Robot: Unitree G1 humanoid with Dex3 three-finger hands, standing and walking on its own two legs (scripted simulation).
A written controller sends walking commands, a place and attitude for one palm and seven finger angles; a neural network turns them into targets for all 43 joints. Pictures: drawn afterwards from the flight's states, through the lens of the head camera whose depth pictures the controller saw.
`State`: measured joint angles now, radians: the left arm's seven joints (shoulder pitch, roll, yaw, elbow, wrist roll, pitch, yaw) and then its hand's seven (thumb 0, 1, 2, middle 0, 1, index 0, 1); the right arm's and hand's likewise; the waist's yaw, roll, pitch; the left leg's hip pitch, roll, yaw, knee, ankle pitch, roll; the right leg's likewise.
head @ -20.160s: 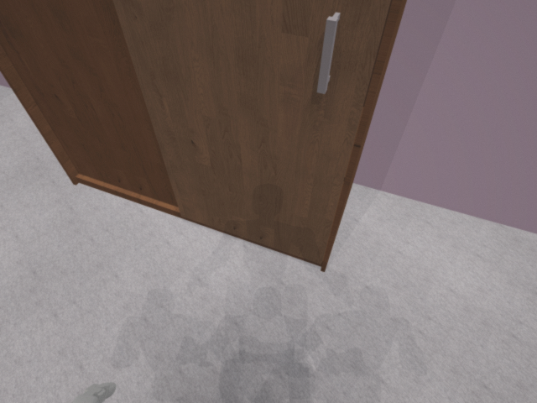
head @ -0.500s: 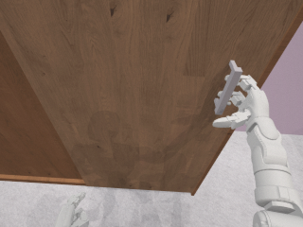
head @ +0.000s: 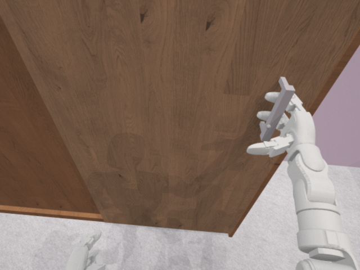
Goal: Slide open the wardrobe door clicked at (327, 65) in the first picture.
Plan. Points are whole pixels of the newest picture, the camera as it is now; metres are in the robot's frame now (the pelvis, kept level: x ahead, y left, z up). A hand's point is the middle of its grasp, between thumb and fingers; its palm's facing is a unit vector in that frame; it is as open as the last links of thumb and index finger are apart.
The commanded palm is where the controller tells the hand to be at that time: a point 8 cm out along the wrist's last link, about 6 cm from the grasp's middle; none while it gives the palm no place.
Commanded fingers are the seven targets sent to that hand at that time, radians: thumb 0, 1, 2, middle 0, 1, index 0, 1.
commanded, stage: slide the fingers in behind the handle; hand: right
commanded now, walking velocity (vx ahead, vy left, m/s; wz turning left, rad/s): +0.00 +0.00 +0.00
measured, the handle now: (273, 110) +0.45 -0.18 +0.16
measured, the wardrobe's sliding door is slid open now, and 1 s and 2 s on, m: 0.00 0.00 0.00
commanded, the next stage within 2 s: grip the handle and tug to test in 0.30 s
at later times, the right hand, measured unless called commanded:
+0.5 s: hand (268, 127) +0.38 -0.15 +0.16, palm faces +0.03 +1.00 +0.00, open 14.3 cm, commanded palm +0.34 -0.20 +0.16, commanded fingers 0.00 0.22 -0.42 0.33 1.24 0.33 1.24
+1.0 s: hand (269, 126) +0.39 -0.16 +0.16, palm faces +0.04 +1.00 +0.00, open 7.3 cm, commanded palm +0.35 -0.20 +0.16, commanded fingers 0.00 -0.90 -0.90 0.45 1.40 0.45 1.40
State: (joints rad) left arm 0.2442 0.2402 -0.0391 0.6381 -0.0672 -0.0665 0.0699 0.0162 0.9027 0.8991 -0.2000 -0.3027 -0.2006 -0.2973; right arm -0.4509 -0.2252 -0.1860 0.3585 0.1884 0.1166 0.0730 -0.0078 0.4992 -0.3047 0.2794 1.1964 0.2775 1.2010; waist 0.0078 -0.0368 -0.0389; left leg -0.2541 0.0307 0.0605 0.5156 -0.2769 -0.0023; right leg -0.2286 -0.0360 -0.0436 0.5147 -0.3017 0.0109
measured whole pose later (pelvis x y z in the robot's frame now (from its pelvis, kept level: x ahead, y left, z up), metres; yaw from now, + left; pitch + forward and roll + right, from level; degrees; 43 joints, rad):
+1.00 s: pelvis +0.02 +0.00 +0.00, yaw +0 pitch +1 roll +0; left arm 0.22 0.23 -0.04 0.62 -0.06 -0.04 0.07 0.02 0.90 0.90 -0.20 -0.30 -0.20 -0.30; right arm -0.37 -0.21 -0.17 0.22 0.19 0.19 0.06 0.01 -0.50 -0.73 0.34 1.30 0.32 1.27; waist 0.00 -0.04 -0.05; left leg -0.22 0.03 0.06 0.50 -0.30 -0.01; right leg -0.20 -0.03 -0.04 0.51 -0.32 0.01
